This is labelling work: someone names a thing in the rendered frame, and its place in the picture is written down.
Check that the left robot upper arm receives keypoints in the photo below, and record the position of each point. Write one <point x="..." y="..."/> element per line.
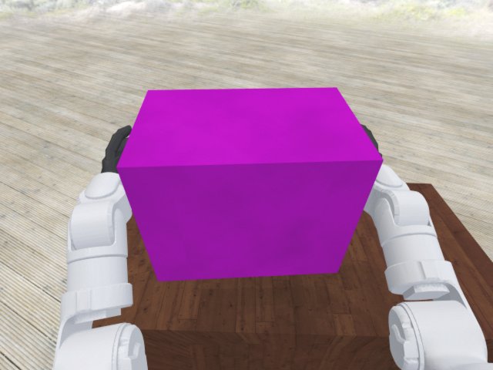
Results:
<point x="112" y="347"/>

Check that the robot left hand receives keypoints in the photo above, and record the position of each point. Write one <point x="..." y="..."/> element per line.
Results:
<point x="114" y="150"/>

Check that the left robot forearm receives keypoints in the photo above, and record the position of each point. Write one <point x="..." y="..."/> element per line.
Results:
<point x="97" y="277"/>

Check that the pedestal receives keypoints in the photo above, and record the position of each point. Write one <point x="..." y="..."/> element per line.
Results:
<point x="334" y="321"/>

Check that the right robot upper arm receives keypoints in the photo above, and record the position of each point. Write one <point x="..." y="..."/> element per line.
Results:
<point x="435" y="335"/>

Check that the carton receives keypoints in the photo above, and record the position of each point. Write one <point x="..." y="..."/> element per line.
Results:
<point x="238" y="183"/>

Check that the right robot forearm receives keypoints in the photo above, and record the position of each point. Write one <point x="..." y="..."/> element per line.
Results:
<point x="415" y="264"/>

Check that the robot right hand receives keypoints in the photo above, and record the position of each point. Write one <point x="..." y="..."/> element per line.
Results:
<point x="370" y="135"/>

